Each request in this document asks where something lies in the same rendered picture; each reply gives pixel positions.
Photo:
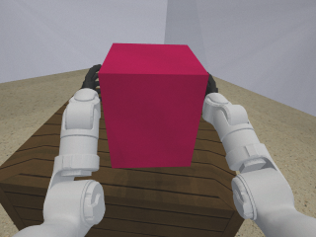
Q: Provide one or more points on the left robot hand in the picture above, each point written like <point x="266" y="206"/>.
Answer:
<point x="90" y="79"/>

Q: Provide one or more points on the robot right forearm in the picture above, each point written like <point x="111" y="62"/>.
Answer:
<point x="244" y="152"/>

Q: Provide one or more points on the carton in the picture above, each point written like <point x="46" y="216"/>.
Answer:
<point x="152" y="96"/>

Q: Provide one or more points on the robot left forearm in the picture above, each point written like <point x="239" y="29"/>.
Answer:
<point x="79" y="136"/>

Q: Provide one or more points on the right robot hand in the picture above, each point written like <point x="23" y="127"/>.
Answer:
<point x="211" y="86"/>

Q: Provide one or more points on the pedestal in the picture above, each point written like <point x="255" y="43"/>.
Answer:
<point x="185" y="201"/>

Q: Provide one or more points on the robot left upper arm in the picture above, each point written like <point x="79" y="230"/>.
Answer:
<point x="71" y="208"/>

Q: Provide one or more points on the robot right upper arm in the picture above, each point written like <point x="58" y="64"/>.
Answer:
<point x="264" y="196"/>

